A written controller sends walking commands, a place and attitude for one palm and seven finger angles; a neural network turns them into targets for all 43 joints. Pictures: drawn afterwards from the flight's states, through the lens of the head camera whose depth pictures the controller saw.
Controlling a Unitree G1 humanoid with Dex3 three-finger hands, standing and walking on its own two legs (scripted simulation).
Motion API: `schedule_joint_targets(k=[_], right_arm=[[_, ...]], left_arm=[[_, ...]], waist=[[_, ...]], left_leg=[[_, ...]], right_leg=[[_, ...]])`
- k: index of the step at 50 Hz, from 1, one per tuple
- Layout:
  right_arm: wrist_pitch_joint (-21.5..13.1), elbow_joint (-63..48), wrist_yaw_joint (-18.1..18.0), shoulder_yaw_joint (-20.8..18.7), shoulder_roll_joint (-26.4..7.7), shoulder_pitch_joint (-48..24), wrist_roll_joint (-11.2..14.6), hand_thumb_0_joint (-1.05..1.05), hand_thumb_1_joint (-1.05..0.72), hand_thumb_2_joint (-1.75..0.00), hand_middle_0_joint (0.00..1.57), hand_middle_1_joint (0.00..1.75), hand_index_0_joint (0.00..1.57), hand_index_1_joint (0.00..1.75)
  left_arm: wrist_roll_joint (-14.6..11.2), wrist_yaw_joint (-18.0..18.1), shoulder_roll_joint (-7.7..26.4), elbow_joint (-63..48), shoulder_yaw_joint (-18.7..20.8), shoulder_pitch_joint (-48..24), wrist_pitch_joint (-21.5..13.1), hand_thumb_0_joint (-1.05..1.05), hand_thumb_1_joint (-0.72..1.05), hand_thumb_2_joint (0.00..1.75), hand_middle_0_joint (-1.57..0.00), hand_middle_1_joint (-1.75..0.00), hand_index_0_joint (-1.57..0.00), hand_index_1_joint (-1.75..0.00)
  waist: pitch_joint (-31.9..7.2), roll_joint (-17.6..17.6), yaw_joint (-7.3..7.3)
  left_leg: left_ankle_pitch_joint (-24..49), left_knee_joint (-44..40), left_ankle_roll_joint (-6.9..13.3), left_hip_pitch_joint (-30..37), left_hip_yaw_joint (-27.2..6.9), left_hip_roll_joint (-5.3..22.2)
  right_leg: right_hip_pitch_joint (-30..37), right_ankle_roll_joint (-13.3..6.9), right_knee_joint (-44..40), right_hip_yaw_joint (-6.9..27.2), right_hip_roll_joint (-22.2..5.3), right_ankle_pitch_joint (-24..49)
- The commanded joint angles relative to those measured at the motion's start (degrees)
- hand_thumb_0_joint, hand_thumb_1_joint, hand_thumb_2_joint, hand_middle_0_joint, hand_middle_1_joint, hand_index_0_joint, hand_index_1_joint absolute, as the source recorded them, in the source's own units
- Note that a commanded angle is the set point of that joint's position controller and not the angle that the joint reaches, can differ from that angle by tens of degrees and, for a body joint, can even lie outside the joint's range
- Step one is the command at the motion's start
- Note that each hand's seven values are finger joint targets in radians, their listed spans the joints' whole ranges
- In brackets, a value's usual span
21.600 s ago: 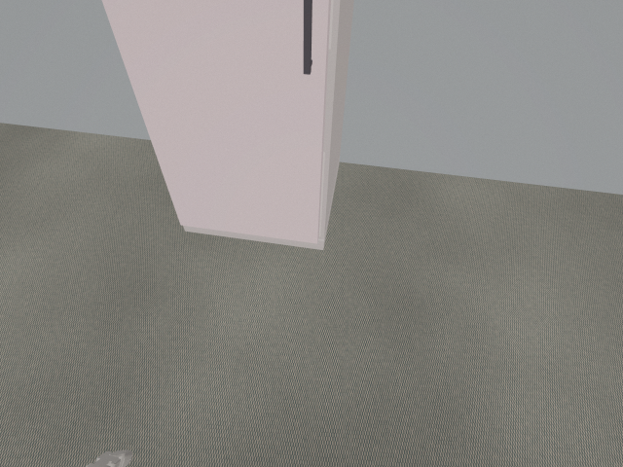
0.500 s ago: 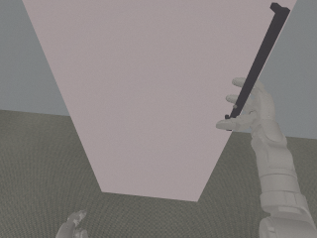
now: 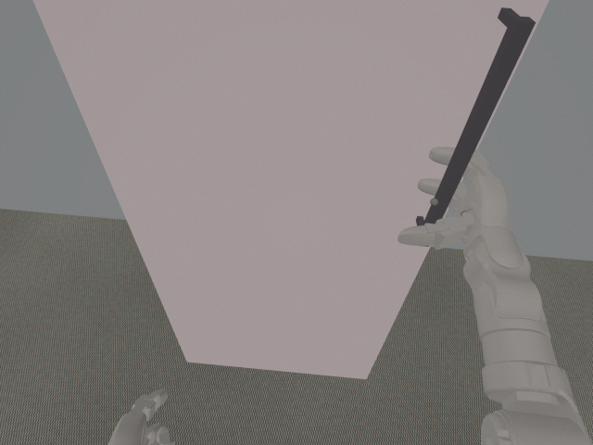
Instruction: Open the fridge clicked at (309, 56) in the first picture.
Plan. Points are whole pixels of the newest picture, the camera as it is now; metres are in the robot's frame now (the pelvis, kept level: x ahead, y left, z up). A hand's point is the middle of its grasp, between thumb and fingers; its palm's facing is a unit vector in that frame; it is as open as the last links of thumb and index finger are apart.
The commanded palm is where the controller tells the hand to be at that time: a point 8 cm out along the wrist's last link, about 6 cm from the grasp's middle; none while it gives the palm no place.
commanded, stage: grip the handle and tug to test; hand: right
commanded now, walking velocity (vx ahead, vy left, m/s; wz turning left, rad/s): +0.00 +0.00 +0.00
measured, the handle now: (457, 150) +0.45 -0.18 +0.21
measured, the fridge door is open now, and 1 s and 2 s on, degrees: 0 0 2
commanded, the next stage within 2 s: pull the door a little, standing still in 1.48 s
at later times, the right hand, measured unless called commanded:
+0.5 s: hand (435, 202) +0.39 -0.15 +0.16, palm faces +0.07 +1.00 +0.00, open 10.0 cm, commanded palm +0.36 -0.19 +0.17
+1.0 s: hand (436, 201) +0.39 -0.15 +0.16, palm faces +0.08 +1.00 +0.00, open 5.6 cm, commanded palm +0.37 -0.19 +0.17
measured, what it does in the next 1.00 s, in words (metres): stands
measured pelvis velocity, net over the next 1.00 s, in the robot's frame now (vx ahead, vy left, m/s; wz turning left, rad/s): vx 0.01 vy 0.00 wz -0.01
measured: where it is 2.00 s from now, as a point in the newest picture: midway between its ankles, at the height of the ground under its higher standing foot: outside the picture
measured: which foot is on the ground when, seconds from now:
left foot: down 0.00-1.00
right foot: down 0.00-1.00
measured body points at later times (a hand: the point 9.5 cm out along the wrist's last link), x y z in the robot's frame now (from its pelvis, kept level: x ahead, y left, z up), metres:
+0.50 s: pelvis +0.01 +0.00 +0.00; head +0.00 +0.01 +0.45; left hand +0.15 +0.23 -0.10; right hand +0.38 -0.20 +0.17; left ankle -0.03 +0.11 -0.74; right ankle +0.02 -0.11 -0.74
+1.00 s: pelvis +0.01 +0.00 +0.00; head +0.00 +0.01 +0.45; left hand +0.16 +0.24 -0.10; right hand +0.38 -0.20 +0.17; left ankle -0.03 +0.11 -0.74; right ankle +0.02 -0.11 -0.74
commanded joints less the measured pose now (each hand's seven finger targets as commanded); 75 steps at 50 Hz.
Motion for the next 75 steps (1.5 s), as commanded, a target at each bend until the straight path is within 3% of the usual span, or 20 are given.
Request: schedule_joint_targets(k=[1, 9, 10, 13, 15, 17, 20, 33, 35, 36, 40, 44, 46, 54, 55, 60, 64, 66, 73, 75], right_arm=[[-4.5, -16.41, 1.46, 0.41, -6.25, -25.53, 0.78, 0.0, 0.5, -0.3, 0.3, 1.2, 0.3, 1.2], [-3.79, -19.74, 0.61, 3.48, -2.56, -25.57, 0.21, 0.0, 0.22, -0.42, 0.33, 1.24, 0.33, 1.24], [-3.96, -19.77, 0.58, 2.61, -3.87, -24.76, 0.34, 0.0, 0.17, -0.44, 0.33, 1.25, 0.33, 1.25], [-3.96, -21.28, 0.87, 3.56, -2.78, -24.65, 0.28, 0.0, 0.03, -0.5, 0.35, 1.27, 0.35, 1.27], [-3.91, -21.43, 0.8, 2.08, -4.58, -22.66, 0.27, 0.0, -0.06, -0.54, 0.36, 1.28, 0.36, 1.28], [-3.5, -22.24, 0.96, 3.67, -2.79, -23.87, 0.42, 0.0, -0.15, -0.58, 0.37, 1.29, 0.37, 1.29], [-3.11, -20.99, 0.72, 2.09, -4.4, -23.61, 0.53, 0.0, -0.29, -0.64, 0.38, 1.31, 0.38, 1.31], [-2.21, -20.55, 1.12, 2.19, -3.98, -23.93, 0.48, 0.0, -0.9, -0.9, 0.45, 1.4, 0.45, 1.4], [-2.65, -21.47, 1.24, 2.74, -3.7, -22.79, 0.51, 0.0, -0.9, -0.9, 0.45, 1.4, 0.45, 1.4], [-2.74, -22.03, 1.21, 2.17, -4.08, -21.99, 0.51, 0.0, -0.9, -0.9, 0.45, 1.4, 0.45, 1.4], [-2.56, -21.47, 1.48, 3.65, -3.11, -22.01, 0.48, 0.0, -0.9, -0.9, 0.45, 1.4, 0.45, 1.4], [-2.16, -21.38, 1.54, 2.46, -3.92, -22.77, 0.58, 0.0, -0.9, -0.9, 0.45, 1.4, 0.45, 1.4], [-2.13, -20.67, 1.39, 0.93, -5.63, -23.14, 0.66, 0.0, -0.9, -0.9, 0.45, 1.4, 0.45, 1.4], [-1.59, -19.17, 1.5, 1.91, -4.21, -24.72, 0.85, 0.0, -0.9, -0.9, 0.45, 1.4, 0.45, 1.4], [-1.78, -19.03, 1.48, 0.41, -5.93, -22.49, 0.94, 0.0, -0.9, -0.9, 0.45, 1.4, 0.45, 1.4], [-2.15, -20.6, 2.28, -1.45, -7.33, -16.27, 1.49, 0.0, -0.9, -0.9, 0.45, 1.4, 0.45, 1.4], [-1.37, -23.04, 2.85, -0.55, -5.81, -14.54, 1.99, 0.0, -0.9, -0.9, 0.45, 1.4, 0.45, 1.4], [-1.1, -23.69, 2.65, -2.64, -7.98, -12.88, 2.21, 0.0, -0.9, -0.9, 0.45, 1.4, 0.45, 1.4], [0.66, -33.7, 2.88, -1.19, -5.77, -3.61, 2.29, 0.0, -0.9, -0.9, 0.45, 1.4, 0.45, 1.4], [1.55, -33.44, 2.79, -2.38, -7.19, 0.13, 2.42, 0.0, -0.9, -0.9, 0.45, 1.4, 0.45, 1.4]], left_arm=[[-0.17, 0.29, 7.13, -8.21, 2.72, -5.45, -2.95, 0.0, 0.9, 0.9, -0.2, -0.3, -0.2, -0.3], [0.09, 0.03, 6.77, -8.24, 2.94, -5.62, -3.25, 0.0, 0.9, 0.9, -0.2, -0.3, -0.2, -0.3], [0.18, 0.04, 7.12, -8.22, 3.05, -5.36, -3.25, 0.0, 0.9, 0.9, -0.2, -0.3, -0.2, -0.3], [0.12, -0.13, 6.77, -8.3, 2.83, -5.95, -3.24, 0.0, 0.9, 0.9, -0.2, -0.3, -0.2, -0.3], [0.26, -0.1, 7.13, -8.34, 3.0, -5.94, -3.17, 0.0, 0.9, 0.9, -0.2, -0.3, -0.2, -0.3], [0.08, -0.15, 6.76, -8.64, 2.75, -6.48, -3.12, 0.0, 0.9, 0.9, -0.2, -0.3, -0.2, -0.3], [0.32, 0.06, 7.14, -8.26, 2.85, -6.08, -2.94, 0.0, 0.9, 0.9, -0.2, -0.3, -0.2, -0.3], [0.25, 0.34, 6.75, -8.16, 2.74, -6.35, -2.26, 0.0, 0.9, 0.9, -0.2, -0.3, -0.2, -0.3], [0.35, 0.15, 7.02, -8.43, 2.91, -6.16, -2.46, 0.0, 0.9, 0.9, -0.2, -0.3, -0.2, -0.3], [0.25, 0.1, 6.86, -8.66, 2.94, -6.55, -2.41, 0.0, 0.9, 0.9, -0.2, -0.3, -0.2, -0.3], [0.33, 0.11, 7.11, -8.58, 2.8, -6.33, -2.26, 0.0, 0.9, 0.9, -0.2, -0.3, -0.2, -0.3], [0.24, 0.31, 6.89, -8.57, 2.73, -6.63, -2.11, 0.0, 0.9, 0.9, -0.2, -0.3, -0.2, -0.3], [0.24, 0.52, 7.14, -8.28, 2.87, -6.41, -1.97, 0.0, 0.9, 0.9, -0.2, -0.3, -0.2, -0.3], [0.2, 0.83, 6.85, -7.99, 2.67, -6.28, -1.86, 0.0, 0.9, 0.9, -0.2, -0.3, -0.2, -0.3], [0.26, 0.77, 7.23, -8.18, 2.88, -6.2, -1.88, 0.0, 0.9, 0.9, -0.2, -0.3, -0.2, -0.3], [0.3, 0.29, 7.22, -9.21, 2.8, -7.05, -1.87, 0.0, 0.9, 0.9, -0.2, -0.3, -0.2, -0.3], [0.05, 0.19, 6.76, -10.11, 2.61, -7.82, -1.86, 0.0, 0.9, 0.9, -0.2, -0.3, -0.2, -0.3], [0.1, 0.17, 7.18, -10.32, 2.69, -7.75, -1.68, 0.0, 0.9, 0.9, -0.2, -0.3, -0.2, -0.3], [0.3, -0.63, 6.52, -12.29, 2.78, -8.87, -1.63, 0.0, 0.9, 0.9, -0.2, -0.3, -0.2, -0.3], [0.37, -0.71, 6.98, -12.19, 2.76, -8.83, -1.3, 0.0, 0.9, 0.9, -0.2, -0.3, -0.2, -0.3]], waist=[[-16.46, 1.43, 0.54], [-17.7, 0.09, 0.95], [-18.14, 1.91, 0.69], [-17.66, -0.09, 0.7], [-17.9, 1.98, 0.17], [-16.92, -0.35, 0.52], [-16.46, 2.45, 0.46], [-17.34, -0.13, 0.63], [-17.94, 2.22, 0.5], [-17.88, 0.58, 0.19], [-16.66, 2.09, 0.64], [-16.29, 0.5, 0.49], [-16.76, 2.49, 0.58], [-16.17, 0.88, 0.92], [-16.83, 2.63, 0.29], [-17.47, 2.61, -1.17], [-16.03, 1.08, -1.04], [-16.14, 2.99, -1.44], [-18.46, 0.27, -2.45], [-17.2, 2.18, -2.77]], left_leg=[[19.97, -2.94, 0.35, -1.7, -0.77, -1.19], [19.9, -2.68, 0.48, -3.15, -0.37, -1.42], [20.24, -2.78, 0.46, -2.07, -0.22, -1.42], [21.61, -2.45, 0.57, -2.08, -0.27, -1.3], [21.96, -2.71, 0.5, -1.12, -0.29, -1.35], [21.49, -2.63, 0.5, -2.04, -0.31, -1.27], [20.7, -3.24, 0.43, -1.49, -0.22, -1.41], [22.49, -2.98, 0.52, -1.48, -0.31, -1.18], [23.21, -2.79, 0.51, -0.61, -0.09, -1.24], [23.51, -2.77, 0.52, -0.79, -0.34, -1.11], [23.08, -3.03, 0.37, -0.91, -0.17, -1.21], [23.22, -3.03, 0.43, -1.1, -0.3, -1.16], [23.13, -3.34, 0.33, -0.4, -0.48, -1.12], [21.45, -3.73, 0.36, -1.59, -0.44, -1.16], [22.17, -3.73, 0.31, -0.44, -0.45, -1.17], [24.66, -3.31, 0.32, 1.92, -0.59, -1.0], [24.76, -3.23, 0.28, 1.33, -0.49, -1.03], [24.97, -3.47, 0.19, 2.5, -0.64, -0.93], [31.24, -2.02, 0.25, 4.5, -0.45, -0.86], [32.37, -2.03, 0.19, 5.29, -0.35, -0.89]], right_leg=[[13.31, -1.65, -1.48, 2.93, 0.69, 15.31], [16.4, -1.26, -1.24, 3.53, 0.33, 17.33], [15.82, -1.38, -1.24, 3.51, 0.25, 17.6], [16.27, -1.25, -1.28, 3.36, 0.34, 18.78], [15.85, -1.37, -1.22, 3.21, 0.2, 19.17], [15.97, -1.24, -1.36, 3.3, 0.34, 18.55], [15.11, -1.4, -1.67, 3.34, 0.28, 17.33], [16.24, -1.2, -1.45, 3.2, 0.52, 19.33], [16.12, -1.31, -1.12, 3.44, 0.4, 20.38], [16.35, -1.33, -1.24, 3.22, 0.39, 20.53], [15.69, -1.43, -1.28, 3.22, 0.45, 19.65], [15.41, -1.37, -1.5, 3.06, 0.58, 19.25], [14.98, -1.6, -1.53, 3.01, 0.7, 18.58], [15.13, -1.51, -1.7, 3.11, 0.88, 17.22], [14.7, -1.66, -1.54, 2.96, 0.75, 17.78], [13.9, -1.67, -1.82, 2.41, 0.87, 19.06], [13.93, -1.53, -2.02, 2.14, 0.78, 18.86], [12.93, -1.65, -2.4, 2.02, 0.74, 18.43], [15.6, -1.37, -1.74, 1.58, 0.38, 25.68], [14.31, -1.33, -1.72, 1.38, 0.11, 26.22]])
